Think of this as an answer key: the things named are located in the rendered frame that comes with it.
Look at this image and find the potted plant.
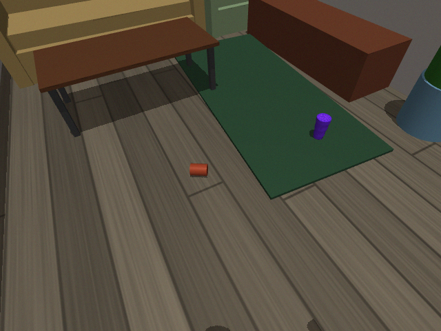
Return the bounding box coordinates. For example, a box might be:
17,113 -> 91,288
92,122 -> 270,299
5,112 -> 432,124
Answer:
396,46 -> 441,142

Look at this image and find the coffee table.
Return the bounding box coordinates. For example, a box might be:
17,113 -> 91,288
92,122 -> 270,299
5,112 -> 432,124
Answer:
33,17 -> 219,137

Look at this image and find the armchair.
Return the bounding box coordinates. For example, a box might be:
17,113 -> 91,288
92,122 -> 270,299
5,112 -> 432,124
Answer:
204,0 -> 249,38

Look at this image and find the sofa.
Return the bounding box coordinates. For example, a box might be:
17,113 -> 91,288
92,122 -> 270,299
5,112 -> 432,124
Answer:
0,0 -> 206,89

